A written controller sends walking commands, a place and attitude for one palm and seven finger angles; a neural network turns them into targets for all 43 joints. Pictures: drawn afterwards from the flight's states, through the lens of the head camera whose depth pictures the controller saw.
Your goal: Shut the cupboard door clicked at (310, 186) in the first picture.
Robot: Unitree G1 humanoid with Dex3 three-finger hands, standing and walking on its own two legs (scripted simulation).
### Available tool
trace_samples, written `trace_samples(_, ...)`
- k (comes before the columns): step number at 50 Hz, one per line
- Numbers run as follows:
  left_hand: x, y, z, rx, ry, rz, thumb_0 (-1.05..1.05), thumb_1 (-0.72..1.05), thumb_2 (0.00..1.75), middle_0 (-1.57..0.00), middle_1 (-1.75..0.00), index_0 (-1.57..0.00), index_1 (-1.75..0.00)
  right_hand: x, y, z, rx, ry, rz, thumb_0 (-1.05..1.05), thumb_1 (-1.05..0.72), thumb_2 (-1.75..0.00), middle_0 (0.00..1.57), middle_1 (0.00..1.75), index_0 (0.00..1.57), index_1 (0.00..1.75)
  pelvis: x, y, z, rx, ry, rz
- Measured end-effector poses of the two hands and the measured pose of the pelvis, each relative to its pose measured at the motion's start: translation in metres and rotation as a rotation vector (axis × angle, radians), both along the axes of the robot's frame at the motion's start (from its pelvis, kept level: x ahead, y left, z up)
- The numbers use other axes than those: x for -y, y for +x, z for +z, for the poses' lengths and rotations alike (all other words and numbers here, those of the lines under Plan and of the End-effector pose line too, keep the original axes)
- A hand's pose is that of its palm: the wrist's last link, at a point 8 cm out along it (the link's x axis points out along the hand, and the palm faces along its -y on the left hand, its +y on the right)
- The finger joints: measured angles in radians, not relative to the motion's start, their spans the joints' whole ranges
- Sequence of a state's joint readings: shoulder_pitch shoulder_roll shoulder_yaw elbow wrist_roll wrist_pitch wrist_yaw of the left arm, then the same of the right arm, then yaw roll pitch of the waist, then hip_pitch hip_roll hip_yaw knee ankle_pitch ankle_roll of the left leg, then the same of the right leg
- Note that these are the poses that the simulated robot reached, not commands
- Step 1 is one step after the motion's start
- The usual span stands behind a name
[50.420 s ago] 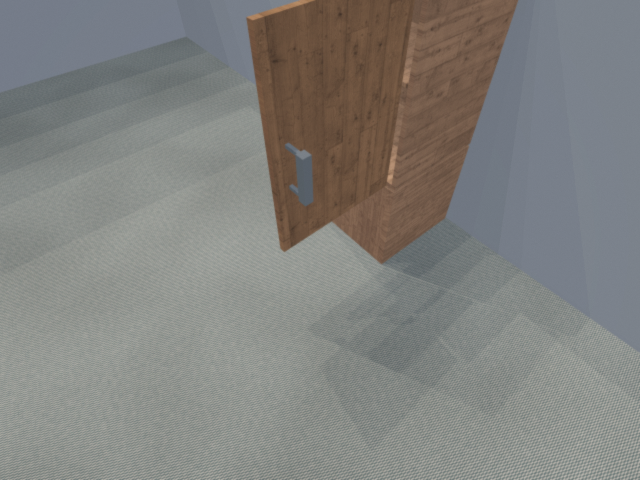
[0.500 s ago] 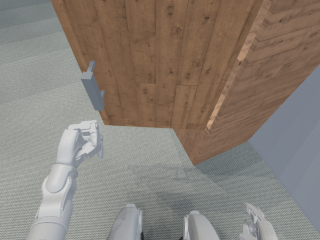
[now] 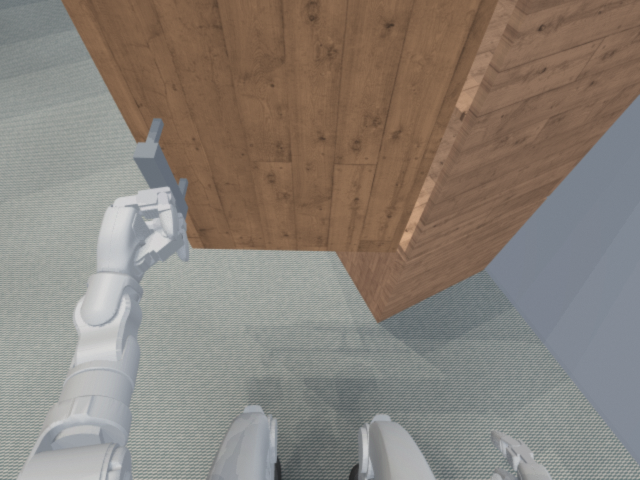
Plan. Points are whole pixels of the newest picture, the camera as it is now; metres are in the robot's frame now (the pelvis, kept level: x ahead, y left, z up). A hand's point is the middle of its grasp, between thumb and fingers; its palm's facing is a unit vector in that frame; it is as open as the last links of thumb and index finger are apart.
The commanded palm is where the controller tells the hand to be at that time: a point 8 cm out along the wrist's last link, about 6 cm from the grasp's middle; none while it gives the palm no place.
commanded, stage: bring the fist close to the handle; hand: left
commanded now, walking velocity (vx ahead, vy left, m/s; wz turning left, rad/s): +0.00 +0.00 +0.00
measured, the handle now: (167, 172) +0.50 +0.22 +0.04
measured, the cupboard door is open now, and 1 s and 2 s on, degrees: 63 56 45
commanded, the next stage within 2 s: push the door shut along its arc in 0.24 s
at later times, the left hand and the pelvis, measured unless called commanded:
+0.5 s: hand (186, 234) +0.40 +0.18 +0.04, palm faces -0.05 -1.00 -0.05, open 3.1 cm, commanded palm +0.39 +0.23 +0.05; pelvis +0.00 +0.00 +0.00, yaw +0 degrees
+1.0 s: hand (197, 192) +0.47 +0.17 +0.04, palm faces -0.18 -0.98 -0.05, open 3.1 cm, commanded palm +0.46 +0.21 +0.05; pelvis -0.01 +0.01 -0.01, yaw -1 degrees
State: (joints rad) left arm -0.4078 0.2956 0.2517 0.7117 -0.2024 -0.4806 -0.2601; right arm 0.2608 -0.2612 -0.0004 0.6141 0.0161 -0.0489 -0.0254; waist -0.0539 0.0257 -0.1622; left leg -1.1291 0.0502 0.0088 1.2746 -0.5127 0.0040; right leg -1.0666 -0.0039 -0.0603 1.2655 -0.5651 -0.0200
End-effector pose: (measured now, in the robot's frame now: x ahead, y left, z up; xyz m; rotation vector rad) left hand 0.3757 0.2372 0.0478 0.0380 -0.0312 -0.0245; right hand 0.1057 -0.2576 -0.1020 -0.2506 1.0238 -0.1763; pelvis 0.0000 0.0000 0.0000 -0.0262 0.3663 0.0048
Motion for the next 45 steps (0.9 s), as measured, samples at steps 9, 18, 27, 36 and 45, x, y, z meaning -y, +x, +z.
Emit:
trace_samples(9,0.001,-0.004,-0.007,-0.047,-0.015,0.015,0.01,0.9,0.9,-1.3,-1.5,-1.3,-1.5,-0.001,-0.009,-0.001,-0.028,0.01,-0.013,0.01,-0.91,-0.9,0.2,0.3,0.2,0.3,-0.001,-0.001,0.003,0.002,0.004,-0.002)
trace_samples(18,0.005,0.002,-0.001,-0.013,0.005,-0.007,0.01,0.9,0.9,-1.3,-1.5,-1.3,-1.5,-0.004,-0.007,-0.001,-0.019,0.012,-0.01,0.01,-0.91,-0.9,0.2,0.3,0.2,0.3,-0.002,-0.003,0.002,0.001,0.002,-0.001)
trace_samples(27,0.006,0.017,-0.004,-0.03,0.014,-0.034,0.01,0.9,0.9,-1.31,-1.5,-1.31,-1.5,-0.004,-0.008,-0.003,-0.026,-0.005,-0.001,0.01,-0.91,-0.9,0.2,0.3,0.2,0.3,-0.003,-0.006,-0.001,-0.006,-0.003,0.004)
trace_samples(36,0.005,0.048,0.0,-0.045,0.02,-0.092,0.01,0.9,0.9,-1.32,-1.5,-1.3,-1.5,0.001,-0.027,-0.011,-0.08,-0.014,-0.033,0.01,-0.91,-0.9,0.2,0.3,0.2,0.3,-0.004,-0.006,-0.007,-0.03,-0.009,0.002)
trace_samples(45,0.008,0.065,-0.001,-0.051,0.001,-0.129,0.01,0.9,0.9,-1.31,-1.5,-1.31,-1.5,0.002,-0.055,-0.014,-0.152,-0.014,-0.067,0.01,-0.91,-0.9,0.2,0.3,0.2,0.3,-0.006,-0.007,-0.01,-0.045,-0.014,-0.003)
